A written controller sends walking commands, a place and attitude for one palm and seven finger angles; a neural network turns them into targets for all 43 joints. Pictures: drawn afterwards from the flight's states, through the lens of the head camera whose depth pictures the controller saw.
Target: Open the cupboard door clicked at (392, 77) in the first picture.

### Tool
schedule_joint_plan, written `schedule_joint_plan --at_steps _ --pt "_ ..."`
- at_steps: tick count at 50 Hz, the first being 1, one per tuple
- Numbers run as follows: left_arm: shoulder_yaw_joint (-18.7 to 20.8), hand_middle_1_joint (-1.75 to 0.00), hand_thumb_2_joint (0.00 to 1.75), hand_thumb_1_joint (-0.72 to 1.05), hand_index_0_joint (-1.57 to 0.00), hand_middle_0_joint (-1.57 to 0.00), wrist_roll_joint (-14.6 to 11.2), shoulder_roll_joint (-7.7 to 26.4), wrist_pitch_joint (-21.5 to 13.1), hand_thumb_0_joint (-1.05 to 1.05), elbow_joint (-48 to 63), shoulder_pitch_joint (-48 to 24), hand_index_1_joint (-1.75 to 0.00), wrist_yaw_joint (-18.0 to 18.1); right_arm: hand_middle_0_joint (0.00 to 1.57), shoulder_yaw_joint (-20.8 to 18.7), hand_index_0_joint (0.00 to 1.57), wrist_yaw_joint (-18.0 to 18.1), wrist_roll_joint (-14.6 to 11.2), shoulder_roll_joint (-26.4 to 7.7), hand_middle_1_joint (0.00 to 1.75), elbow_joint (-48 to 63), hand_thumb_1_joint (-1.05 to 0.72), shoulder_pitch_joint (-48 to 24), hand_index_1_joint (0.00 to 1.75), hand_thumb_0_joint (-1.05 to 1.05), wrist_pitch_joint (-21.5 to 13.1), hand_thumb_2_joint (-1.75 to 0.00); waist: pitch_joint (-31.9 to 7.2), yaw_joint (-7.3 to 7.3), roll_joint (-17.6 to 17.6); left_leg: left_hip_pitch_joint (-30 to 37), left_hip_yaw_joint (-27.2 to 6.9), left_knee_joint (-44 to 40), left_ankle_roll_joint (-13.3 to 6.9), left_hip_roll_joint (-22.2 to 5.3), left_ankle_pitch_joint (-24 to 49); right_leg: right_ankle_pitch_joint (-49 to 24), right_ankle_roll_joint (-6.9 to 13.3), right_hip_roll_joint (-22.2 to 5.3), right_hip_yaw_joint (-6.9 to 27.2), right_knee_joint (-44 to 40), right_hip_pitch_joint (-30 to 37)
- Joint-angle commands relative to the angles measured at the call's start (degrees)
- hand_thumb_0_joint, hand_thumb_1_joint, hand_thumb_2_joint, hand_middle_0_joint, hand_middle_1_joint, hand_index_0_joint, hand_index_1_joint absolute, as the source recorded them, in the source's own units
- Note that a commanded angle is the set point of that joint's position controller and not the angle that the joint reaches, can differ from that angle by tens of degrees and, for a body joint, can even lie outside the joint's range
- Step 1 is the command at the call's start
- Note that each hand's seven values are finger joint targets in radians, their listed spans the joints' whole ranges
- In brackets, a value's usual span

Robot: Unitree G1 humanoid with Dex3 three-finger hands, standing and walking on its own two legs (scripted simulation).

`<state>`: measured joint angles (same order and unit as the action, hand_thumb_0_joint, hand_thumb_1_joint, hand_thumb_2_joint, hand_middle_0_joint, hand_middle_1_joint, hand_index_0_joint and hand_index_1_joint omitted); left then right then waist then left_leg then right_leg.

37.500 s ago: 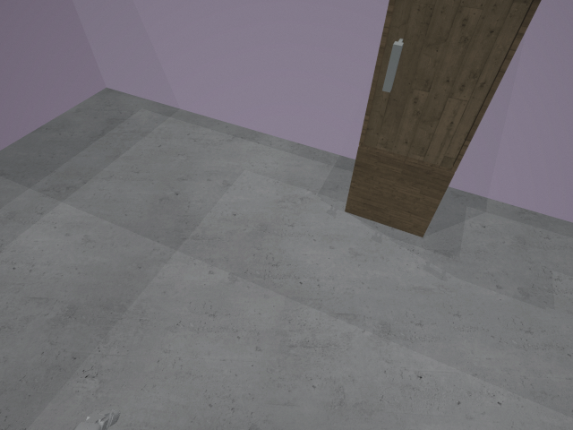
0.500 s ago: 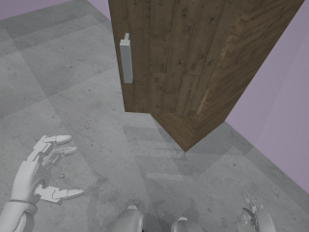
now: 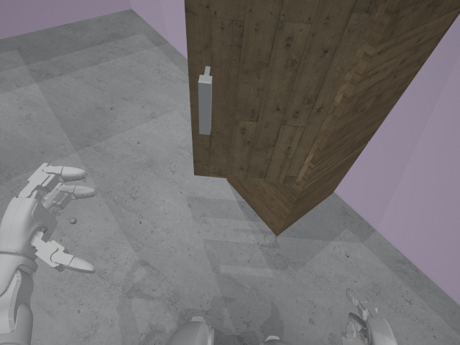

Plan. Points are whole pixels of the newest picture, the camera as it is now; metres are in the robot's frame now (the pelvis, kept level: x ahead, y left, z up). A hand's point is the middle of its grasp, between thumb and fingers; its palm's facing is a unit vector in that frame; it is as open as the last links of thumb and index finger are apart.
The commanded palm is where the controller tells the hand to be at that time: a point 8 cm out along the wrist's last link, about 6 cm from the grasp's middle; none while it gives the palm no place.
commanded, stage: raise the hand with hooked fingers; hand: left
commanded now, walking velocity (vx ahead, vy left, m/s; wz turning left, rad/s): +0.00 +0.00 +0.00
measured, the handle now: (206, 101) +0.60 +0.10 +0.05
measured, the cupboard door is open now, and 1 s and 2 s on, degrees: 49 49 49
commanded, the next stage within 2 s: move the hooked fingers beside the handle in 0.54 s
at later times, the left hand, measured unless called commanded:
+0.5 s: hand (84, 215) +0.29 +0.26 +0.06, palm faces +0.01 -1.00 -0.04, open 14.0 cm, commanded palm +0.27 +0.31 +0.06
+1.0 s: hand (118, 188) +0.35 +0.22 +0.05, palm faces -0.02 -1.00 -0.01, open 14.0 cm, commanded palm +0.33 +0.28 +0.06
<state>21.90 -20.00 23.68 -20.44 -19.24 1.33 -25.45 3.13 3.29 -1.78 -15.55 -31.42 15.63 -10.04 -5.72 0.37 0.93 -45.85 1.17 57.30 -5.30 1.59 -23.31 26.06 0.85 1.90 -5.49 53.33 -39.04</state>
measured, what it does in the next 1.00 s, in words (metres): stands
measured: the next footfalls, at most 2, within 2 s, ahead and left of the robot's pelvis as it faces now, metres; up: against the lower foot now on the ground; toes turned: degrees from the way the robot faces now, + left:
none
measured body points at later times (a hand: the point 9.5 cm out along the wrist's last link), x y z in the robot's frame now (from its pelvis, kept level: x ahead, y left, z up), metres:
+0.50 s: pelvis +0.01 -0.01 +0.00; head +0.07 +0.01 +0.45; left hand +0.29 +0.31 +0.06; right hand +0.16 -0.27 -0.07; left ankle +0.05 +0.05 -0.68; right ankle +0.00 -0.12 -0.68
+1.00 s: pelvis +0.01 -0.03 +0.00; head +0.08 -0.01 +0.44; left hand +0.35 +0.28 +0.06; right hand +0.15 -0.28 -0.09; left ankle +0.05 +0.05 -0.68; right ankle +0.00 -0.12 -0.68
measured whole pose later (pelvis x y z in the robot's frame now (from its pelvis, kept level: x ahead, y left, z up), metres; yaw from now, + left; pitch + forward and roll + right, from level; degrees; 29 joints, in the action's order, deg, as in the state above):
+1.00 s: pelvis +0.01 -0.03 +0.00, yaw +0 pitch +14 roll -3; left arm 20.6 -17.7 23.8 -17.9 -31.9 -12.8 -25.6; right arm 2.7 3.5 -2.3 -16.1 -32.8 15.3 -7.6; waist -6.3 1.7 1.2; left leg -48.3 0.5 58.6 -3.7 0.4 -24.5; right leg 27.5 2.8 3.2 -6.0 55.1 -41.9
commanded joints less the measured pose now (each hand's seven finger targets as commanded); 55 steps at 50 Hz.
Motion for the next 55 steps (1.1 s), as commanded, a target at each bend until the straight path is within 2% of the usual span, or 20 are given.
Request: schedule_joint_plan --at_steps 1,4,7,12,17,19,22,25,28,30,33,34,35,41,46,47,50,51,52,55 --pt "5.84 -1.20 0.30 -0.50 -0.30 -0.30 -1.63 14.12 -0.59 0.00 5.01 -11.71 -1.20 -2.10 0.20 -4.72 0.20 1.21 -0.90 -10.28 0.30 7.42 -0.90 -0.26 0.30 0.00 -2.12 -0.90 -13.44 0.10 6.57 19.95 -10.69 -14.01 6.58 -3.46 6.42 -4.69 1.80 1.12 1.21 -6.27 -3.88" --pt "4.26 -1.20 0.30 -0.50 -0.30 -0.30 -2.17 12.71 1.55 0.00 3.51 -11.50 -1.20 -4.06 0.20 -4.87 0.20 1.24 -1.21 -10.42 0.30 8.12 -0.90 0.03 0.30 0.00 -2.00 -0.90 -13.44 -0.04 5.11 19.46 -10.06 -13.89 5.99 -3.26 8.00 -5.76 1.70 1.12 1.15 -7.12 -2.87" --pt "4.32 -1.20 0.30 -0.50 -0.30 -0.30 -2.57 12.70 0.98 0.00 4.66 -11.56 -1.20 -4.66 0.20 -5.18 0.20 0.84 -1.04 -10.51 0.30 8.49 -0.90 0.43 0.30 0.00 -2.17 -0.90 -14.03 0.00 3.15 19.44 -9.53 -12.95 5.55 -3.13 9.59 -6.56 1.71 1.46 1.29 -7.20 -2.65" --pt "7.61 -1.20 0.30 -0.50 -0.30 -0.30 -2.18 15.81 -2.87 0.00 8.01 -13.03 -1.20 -1.99 0.20 -5.21 0.20 0.17 -0.38 -10.26 0.30 8.18 -0.90 0.54 0.30 0.00 -2.26 -0.90 -14.86 -0.51 6.31 20.42 -9.70 -12.74 6.15 -3.18 10.63 -6.32 2.03 1.47 1.49 -6.09 -3.20" --pt "7.24 -1.20 0.30 -0.50 -0.30 -0.30 -1.81 15.46 -3.74 0.00 8.49 -12.12 -1.20 -1.46 0.20 -5.12 0.20 0.13 -0.45 -9.90 0.30 7.92 -0.90 0.32 0.30 0.00 -2.02 -0.90 -15.75 -0.23 8.42 20.49 -8.62 -12.01 5.64 -2.94 11.08 -6.98 1.82 1.20 2.15 -6.42 -2.26" --pt "6.35 -1.20 0.30 -0.50 -0.30 -0.30 -1.81 14.69 -3.27 0.00 8.42 -11.48 -1.20 -1.75 0.20 -5.08 0.20 0.26 -0.69 -9.83 0.30 7.93 -0.90 0.19 0.30 0.00 -1.94 -0.90 -15.92 -0.01 8.33 20.22 -8.23 -11.72 5.34 -2.96 11.40 -7.41 1.69 1.17 2.18 -6.65 -1.86" --pt "6.07 -1.20 0.30 -0.50 -0.30 -0.30 -2.35 14.17 -2.12 0.00 6.95 -11.52 -1.20 -2.66 0.20 -5.00 0.20 0.50 -0.86 -9.79 0.30 7.91 -0.90 0.10 0.30 0.00 -1.78 -0.90 -15.10 0.37 4.86 17.52 -7.16 -10.82 4.39 -2.60 11.10 -8.35 1.43 1.33 2.67 -7.30 -0.30" --pt "6.12 -1.20 0.30 -0.50 -0.30 -0.30 -2.82 14.29 -1.21 0.00 5.74 -12.80 -1.20 -3.16 0.20 -4.73 0.20 0.77 -0.87 -9.85 0.30 7.92 -0.90 -0.01 0.30 0.00 -1.66 -0.90 -13.48 0.43 5.19 15.70 -6.80 -10.39 4.05 -2.28 9.91 -8.01 1.63 1.43 2.94 -7.44 -0.43" --pt "6.54 -1.20 0.30 -0.50 -0.30 -0.30 -3.10 13.97 -1.16 0.00 5.26 -12.48 -1.20 -3.16 0.20 -4.77 0.20 0.89 -0.96 -9.62 0.30 7.93 -0.90 -0.24 0.30 0.00 -1.60 -0.90 -14.63 0.42 2.42 14.62 -6.00 -9.58 3.57 -2.13 10.41 -9.18 1.19 1.17 3.43 -7.49 0.98" --pt "6.57 -1.20 0.30 -0.50 -0.30 -0.30 -3.11 14.49 -1.82 0.00 6.93 -13.14 -1.20 -3.21 0.20 -4.73 0.20 0.72 -0.86 -9.50 0.30 7.99 -0.90 -0.22 0.30 0.00 -1.76 -0.90 -16.00 0.02 4.92 15.25 -5.68 -8.69 3.70 -1.99 12.66 -10.95 1.53 1.22 3.83 -6.76 1.74" --pt "6.47 -1.20 0.30 -0.50 -0.30 -0.30 -2.41 14.71 -2.40 0.00 7.64 -13.27 -1.20 -2.84 0.20 -4.70 0.20 0.51 -0.87 -9.25 0.30 7.84 -0.90 -0.34 0.30 0.00 -1.65 -0.90 -16.76 0.02 5.66 16.15 -5.72 -8.58 3.78 -2.15 14.11 -11.89 1.36 1.13 3.67 -6.34 1.41" --pt "5.28 -1.20 0.30 -0.50 -0.30 -0.30 -2.43 13.50 -2.39 0.00 7.62 -14.39 -1.20 -2.73 0.20 -4.66 0.20 0.53 -0.88 -9.09 0.30 7.78 -0.90 -0.44 0.30 0.00 -1.65 -0.90 -16.68 0.61 5.44 15.99 -5.43 -8.17 3.55 -2.14 13.57 -11.83 1.10 1.06 3.91 -6.41 0.92" --pt "6.11 -1.20 0.30 -0.50 -0.30 -0.30 -2.47 14.59 -2.35 0.00 6.36 -15.84 -1.20 -2.64 0.20 -4.67 0.20 0.64 -0.75 -9.41 0.30 7.27 -0.90 0.08 0.30 0.00 -1.52 -0.90 -15.94 0.97 3.66 14.58 -5.47 -7.46 3.45 -2.20 13.48 -12.28 1.23 1.30 4.18 -6.18 1.18" --pt "3.02 -1.20 0.30 -0.50 -0.30 -0.30 -1.00 13.06 -1.70 0.00 2.57 -24.73 -1.20 -2.10 0.20 -4.39 0.20 1.19 -1.01 -9.45 0.30 6.09 -0.90 0.09 0.30 0.00 -1.04 -0.90 -15.37 2.22 5.03 14.06 -5.63 -7.36 3.29 -2.29 10.12 -9.41 1.09 0.83 4.67 -6.30 -1.23" --pt "3.51 -1.20 0.30 -0.50 -0.30 -0.30 0.95 15.14 -1.24 0.00 -0.18 -29.26 -1.20 -0.33 0.20 -4.47 0.20 1.21 -0.96 -9.62 0.30 5.39 -0.90 1.10 0.30 0.00 -0.26 -0.90 -17.90 1.94 5.02 14.90 -5.86 -7.38 3.35 -2.53 11.18 -9.95 1.12 0.76 4.67 -5.81 -0.85" --pt "2.85 -1.20 0.30 -0.50 -0.30 -0.30 0.95 14.24 -1.29 0.00 -0.01 -29.91 -1.20 0.05 0.20 -4.44 0.20 1.07 -0.92 -9.39 0.30 5.37 -0.90 1.12 0.30 0.00 -0.09 -0.90 -18.82 1.88 5.43 15.23 -5.84 -7.38 3.41 -2.45 11.45 -10.17 1.00 0.69 4.63 -5.72 -0.60" --pt "5.36 -1.20 0.30 -0.50 -0.30 -0.30 1.08 16.32 -1.23 0.00 -2.78 -29.05 -1.20 1.34 0.20 -4.52 0.20 0.79 -0.78 -9.57 0.30 5.40 -0.90 1.87 0.30 0.00 0.84 -0.90 -19.26 0.82 3.81 14.18 -5.52 -7.26 3.41 -2.37 13.19 -12.03 1.17 0.88 4.62 -5.40 1.35" --pt "4.03 -1.20 0.30 -0.50 -0.30 -0.30 1.52 15.26 -1.24 0.00 -2.99 -30.03 -1.20 1.39 0.20 -4.37 0.20 0.59 -0.87 -9.28 0.30 5.56 -0.90 1.69 0.30 0.00 1.07 -0.90 -19.59 1.11 5.30 14.38 -5.18 -7.25 3.45 -2.36 13.98 -12.98 1.03 0.76 4.79 -5.31 1.36" --pt "5.42 -1.20 0.30 -0.50 -0.30 -0.30 1.61 16.26 -1.30 0.00 -3.63 -29.40 -1.20 1.84 0.20 -4.62 0.20 0.47 -0.81 -9.27 0.30 5.41 -0.90 2.20 0.30 0.00 1.43 -0.90 -20.14 0.78 4.08 14.22 -5.07 -7.20 3.45 -2.46 14.55 -13.77 0.93 0.76 4.81 -5.32 2.10" --pt "4.42 -1.20 0.30 -0.50 -0.30 -0.30 1.94 15.02 -1.63 0.00 -4.04 -28.37 -1.20 2.38 0.20 -4.88 0.20 0.00 -0.71 -9.28 0.30 5.64 -0.90 3.09 0.30 0.00 2.21 -0.90 -21.12 0.64 4.16 15.03 -5.00 -6.96 3.52 -2.49 18.32 -16.70 1.04 1.00 4.58 -4.75 2.74"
